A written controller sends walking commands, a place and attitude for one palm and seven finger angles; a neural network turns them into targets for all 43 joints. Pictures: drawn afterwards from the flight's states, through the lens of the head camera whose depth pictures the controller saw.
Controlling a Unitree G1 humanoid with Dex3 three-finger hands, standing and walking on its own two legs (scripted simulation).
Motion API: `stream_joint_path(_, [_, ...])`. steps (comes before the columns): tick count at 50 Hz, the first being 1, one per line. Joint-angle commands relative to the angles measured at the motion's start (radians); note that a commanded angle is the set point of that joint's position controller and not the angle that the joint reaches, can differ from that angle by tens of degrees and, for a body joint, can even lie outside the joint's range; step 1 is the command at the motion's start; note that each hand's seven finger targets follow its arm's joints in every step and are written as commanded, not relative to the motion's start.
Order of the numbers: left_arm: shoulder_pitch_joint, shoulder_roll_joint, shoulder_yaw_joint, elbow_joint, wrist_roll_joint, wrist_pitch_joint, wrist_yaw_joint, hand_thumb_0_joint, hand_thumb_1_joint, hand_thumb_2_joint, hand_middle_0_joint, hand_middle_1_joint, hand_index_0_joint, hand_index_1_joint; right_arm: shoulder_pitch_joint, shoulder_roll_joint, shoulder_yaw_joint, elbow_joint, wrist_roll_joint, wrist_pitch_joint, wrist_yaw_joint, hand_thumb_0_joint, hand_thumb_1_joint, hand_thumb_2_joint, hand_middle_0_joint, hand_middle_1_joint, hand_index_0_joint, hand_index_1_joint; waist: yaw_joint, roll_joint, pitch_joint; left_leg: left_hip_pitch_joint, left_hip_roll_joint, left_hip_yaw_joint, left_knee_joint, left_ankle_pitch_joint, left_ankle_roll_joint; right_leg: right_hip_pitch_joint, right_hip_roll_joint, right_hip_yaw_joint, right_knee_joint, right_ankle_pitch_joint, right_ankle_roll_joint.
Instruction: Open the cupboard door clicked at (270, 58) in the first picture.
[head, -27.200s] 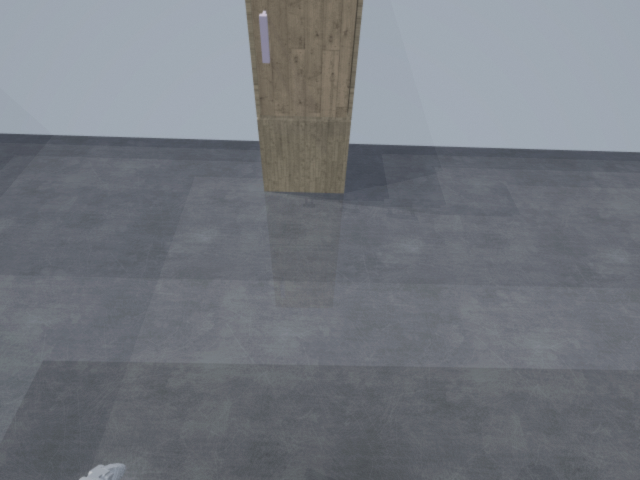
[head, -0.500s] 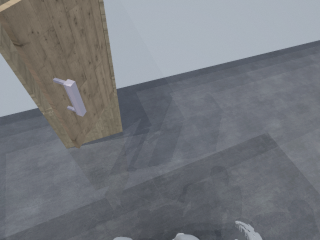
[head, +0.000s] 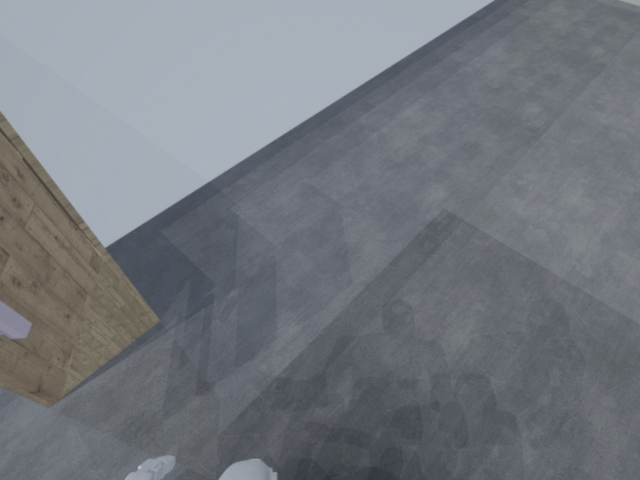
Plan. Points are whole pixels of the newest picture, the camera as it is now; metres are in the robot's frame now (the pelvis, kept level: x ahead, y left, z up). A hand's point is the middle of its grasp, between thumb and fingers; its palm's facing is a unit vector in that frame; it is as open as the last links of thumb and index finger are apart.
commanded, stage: walk to a spot facing it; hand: left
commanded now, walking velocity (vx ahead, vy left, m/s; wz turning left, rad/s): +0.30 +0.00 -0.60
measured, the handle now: out of the picture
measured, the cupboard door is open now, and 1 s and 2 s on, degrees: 48 48 48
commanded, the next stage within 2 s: turn to face it in 1.54 s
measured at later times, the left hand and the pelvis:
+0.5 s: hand (266, 359) +0.32 +0.10 -0.16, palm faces -0.38 -0.91 -0.15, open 7.4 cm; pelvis +0.13 -0.02 +0.00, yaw -20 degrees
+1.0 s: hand (307, 331) +0.37 +0.04 -0.17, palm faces -0.33 -0.93 -0.18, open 7.3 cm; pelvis +0.32 -0.13 +0.01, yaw -26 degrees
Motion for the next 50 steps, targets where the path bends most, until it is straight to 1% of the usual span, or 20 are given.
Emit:
stream_joint_path(1, [0.029, 0.232, 0.063, -0.058, 0.008, -0.026, 0.002, 0.0, 0.9, 0.9, -0.2, -0.3, -0.2, -0.3, -0.014, -0.042, -0.015, -0.102, -0.002, -0.053, 0.009, 0.0, -0.9, -0.9, 0.2, 0.3, 0.2, 0.3, 0.042, -0.178, -0.04, 0.033, -0.035, 0.012, -0.182, 0.002, 0.012, -0.023, -0.208, 0.317, -0.284, -0.303, -0.18])
stream_joint_path(4, [-0.016, 0.188, 0.059, -0.067, -0.002, -0.026, -0.005, 0.0, 0.9, 0.9, -0.2, -0.3, -0.2, -0.3, 0.127, -0.056, -0.014, -0.056, -0.001, -0.079, -0.004, 0.0, -0.9, -0.9, 0.2, 0.3, 0.2, 0.3, -0.035, -0.128, -0.048, 0.35, -0.055, 0.036, -0.46, 0.11, 0.018, -0.218, -0.122, 0.262, -0.173, -0.334, -0.117])
stream_joint_path(5, [-0.023, 0.122, 0.046, -0.084, -0.001, -0.026, -0.011, 0.0, 0.9, 0.9, -0.2, -0.3, -0.2, -0.3, 0.23, -0.108, -0.026, -0.027, -0.006, -0.089, -0.017, 0.0, -0.9, -0.9, 0.2, 0.3, 0.2, 0.3, -0.082, 0.07, -0.085, 0.498, 0.071, -0.131, -0.6, -0.061, 0.055, -0.348, -0.031, 0.185, 0.022, -0.336, -0.066])
stream_joint_path(6, [-0.042, 0.052, 0.029, -0.121, -0.011, -0.027, -0.019, 0.0, 0.9, 0.9, -0.2, -0.3, -0.2, -0.3, 0.343, -0.222, -0.045, -0.007, -0.031, -0.098, -0.026, 0.0, -0.9, -0.9, 0.2, 0.3, 0.2, 0.3, -0.123, 0.381, -0.084, 0.56, 0.383, -0.547, -0.768, -0.301, 0.163, -0.536, 0.096, -0.019, 0.383, -0.381, -0.002])
stream_joint_path(7, [-0.13, 0.084, 0.039, -0.158, 0.002, -0.04, -0.031, 0.0, 0.9, 0.9, -0.2, -0.3, -0.2, -0.3, 0.335, -0.226, -0.041, -0.013, -0.027, -0.101, -0.034, 0.0, -0.9, -0.9, 0.2, 0.3, 0.2, 0.3, -0.118, 0.21, -0.016, 0.46, 0.478, -0.65, -0.84, -0.328, 0.244, -0.58, -0.022, 0.019, 0.521, -0.298, -0.004])
stream_joint_path(8, [-0.123, 0.092, 0.049, -0.137, 0.014, -0.046, -0.038, 0.0, 0.9, 0.9, -0.2, -0.3, -0.2, -0.3, 0.278, -0.185, -0.029, -0.03, -0.028, -0.103, -0.025, 0.0, -0.9, -0.9, 0.2, 0.3, 0.2, 0.3, -0.077, 0.107, 0.021, 0.359, 0.421, -0.569, -0.836, -0.294, 0.223, -0.544, -0.042, 0.014, 0.63, -0.203, -0.002])
stream_joint_path(10, [-0.048, 0.073, 0.049, -0.086, 0.018, -0.04, -0.055, 0.0, 0.9, 0.9, -0.2, -0.3, -0.2, -0.3, 0.154, -0.093, 0.001, -0.052, -0.016, -0.113, -0.026, 0.0, -0.9, -0.9, 0.2, 0.3, 0.2, 0.3, -0.002, 0.144, 0.037, 0.319, 0.301, -0.276, -0.796, -0.033, 0.149, -0.516, -0.093, -0.026, 0.683, -0.033, 0.017])
stream_joint_path(13, [-0.04, 0.021, 0.028, -0.064, 0.01, -0.027, -0.059, 0.0, 0.9, 0.9, -0.2, -0.3, -0.2, -0.3, 0.232, -0.049, 0.016, -0.003, -0.008, -0.13, -0.034, 0.0, -0.9, -0.9, 0.2, 0.3, 0.2, 0.3, -0.004, 0.14, -0.019, 0.426, 0.235, -0.036, -0.719, 0.441, 0.126, -0.512, -0.09, -0.076, 0.641, 0.054, 0.033])
stream_joint_path(22, [-0.197, 0.001, 0.014, -0.079, 0.002, -0.024, -0.059, 0.0, 0.9, 0.9, -0.2, -0.3, -0.2, -0.3, 0.301, -0.044, 0.014, 0.069, -0.021, -0.118, -0.028, 0.0, -0.9, -0.9, 0.2, 0.3, 0.2, 0.3, -0.032, 0.155, 0.056, 0.409, 0.281, 0.141, -0.721, 0.535, 0.161, -0.345, -0.082, -0.178, 0.219, 0.076, -0.012])
stream_joint_path(24, [-0.15, 0.021, 0.018, -0.06, 0.001, -0.03, -0.054, 0.0, 0.9, 0.9, -0.2, -0.3, -0.2, -0.3, 0.294, -0.067, 0.011, 0.08, -0.02, -0.115, -0.027, 0.0, -0.9, -0.9, 0.2, 0.3, 0.2, 0.3, -0.003, 0.136, 0.015, 0.419, 0.293, 0.166, -0.628, 0.731, 0.156, -0.221, -0.047, -0.204, 0.184, 0.012, -0.044])
stream_joint_path(25, [-0.073, 0.035, 0.021, -0.038, 0.001, -0.036, -0.049, 0.0, 0.9, 0.9, -0.2, -0.3, -0.2, -0.3, 0.276, -0.08, 0.006, 0.08, -0.018, -0.111, -0.024, 0.0, -0.9, -0.9, 0.2, 0.3, 0.2, 0.3, 0.035, 0.13, -0.024, 0.426, 0.286, 0.189, -0.527, 0.854, 0.146, -0.129, -0.014, -0.23, 0.156, -0.017, -0.062])
stream_joint_path(26, [0.075, 0.057, 0.033, 0.008, 0.003, -0.047, -0.043, 0.0, 0.9, 0.9, -0.2, -0.3, -0.2, -0.3, 0.237, -0.09, 0.005, 0.076, -0.012, -0.11, -0.024, 0.0, -0.9, -0.9, 0.2, 0.3, 0.2, 0.3, 0.111, 0.122, -0.102, 0.363, 0.254, 0.21, -0.335, 0.908, 0.118, 0.09, 0.009, -0.234, 0.084, 0.012, -0.082])
stream_joint_path(27, [0.266, 0.137, 0.056, 0.068, 0.007, -0.06, -0.033, 0.0, 0.9, 0.9, -0.2, -0.3, -0.2, -0.3, 0.202, -0.076, 0.009, 0.058, 0.006, -0.111, -0.01, 0.0, -0.9, -0.9, 0.2, 0.3, 0.2, 0.3, 0.197, -0.008, -0.213, 0.159, 0.192, 0.246, -0.081, 0.755, 0.079, 0.407, -0.058, -0.142, 0.029, 0.019, -0.119])
stream_joint_path(28, [0.402, 0.261, 0.09, 0.1, 0.001, -0.065, -0.012, 0.0, 0.9, 0.9, -0.2, -0.3, -0.2, -0.3, 0.199, 0.002, 0.02, 0.018, 0.029, -0.117, -0.006, 0.0, -0.9, -0.9, 0.2, 0.3, 0.2, 0.3, 0.229, -0.26, -0.337, -0.176, 0.014, 0.216, 0.285, -0.088, 0.024, 0.66, -0.385, 0.395, -0.109, 0.013, -0.242])
stream_joint_path(29, [0.363, 0.303, 0.09, 0.096, -0.021, -0.059, 0.0, 0.0, 0.9, 0.9, -0.2, -0.3, -0.2, -0.3, 0.116, -0.013, 0.009, -0.011, 0.021, -0.112, -0.01, 0.0, -0.9, -0.9, 0.2, 0.3, 0.2, 0.3, 0.207, -0.228, -0.272, -0.293, 0.012, 0.046, 0.464, -0.17, 0.04, 0.559, -0.463, 0.552, -0.248, 0.014, -0.281])
stream_joint_path(30, [0.253, 0.248, 0.075, 0.064, -0.021, -0.055, 0.006, 0.0, 0.9, 0.9, -0.2, -0.3, -0.2, -0.3, 0.083, -0.021, -0.005, -0.009, 0.014, -0.107, -0.011, 0.0, -0.9, -0.9, 0.2, 0.3, 0.2, 0.3, 0.153, -0.146, -0.17, -0.293, 0.047, -0.034, 0.504, -0.034, 0.048, 0.382, -0.429, 0.494, -0.281, -0.1, -0.248])
stream_joint_path(32, [0.099, 0.131, 0.036, 0.025, -0.013, -0.064, 0.015, 0.0, 0.9, 0.9, -0.2, -0.3, -0.2, -0.3, 0.08, 0.008, -0.004, 0.027, -0.005, -0.089, -0.008, 0.0, -0.9, -0.9, 0.2, 0.3, 0.2, 0.3, 0.059, -0.072, -0.037, -0.18, 0.111, -0.059, 0.367, 0.108, 0.04, 0.062, -0.337, 0.281, -0.327, -0.109, -0.191])
stream_joint_path(35, [0.062, 0.09, 0.027, 0.032, -0.001, -0.083, 0.017, 0.0, 0.9, 0.9, -0.2, -0.3, -0.2, -0.3, 0.178, 0.047, 0.0, 0.072, -0.013, -0.063, 0.001, 0.0, -0.9, -0.9, 0.2, 0.3, 0.2, 0.3, -0.016, -0.072, -0.062, -0.063, 0.092, -0.031, 0.184, 0.163, 0.028, -0.037, -0.243, 0.132, -0.358, -0.058, -0.166])
stream_joint_path(44, [0.222, 0.071, 0.018, 0.119, -0.009, -0.115, 0.007, 0.0, 0.9, 0.9, -0.2, -0.3, -0.2, -0.3, -0.11, 0.034, -0.001, -0.03, -0.008, -0.085, 0.021, 0.0, -0.9, -0.9, 0.2, 0.3, 0.2, 0.3, 0.052, -0.074, -0.013, -0.218, 0.061, -0.024, -0.145, 0.254, 0.022, 0.219, -0.245, 0.136, -0.346, 0.19, -0.192])
stream_joint_path(50, [0.294, 0.086, 0.014, 0.173, -0.006, -0.111, 0.019, 0.0, 0.9, 0.9, -0.2, -0.3, -0.2, -0.3, -0.219, 0.033, 0.002, -0.041, -0.002, -0.101, 0.026, 0.0, -0.9, -0.9, 0.2, 0.3, 0.2, 0.3, 0.07, -0.067, -0.007, -0.075, -0.003, 0.031, -0.328, 0.208, 0.051, 0.295, -0.254, 0.119, -0.24, 0.488, -0.159])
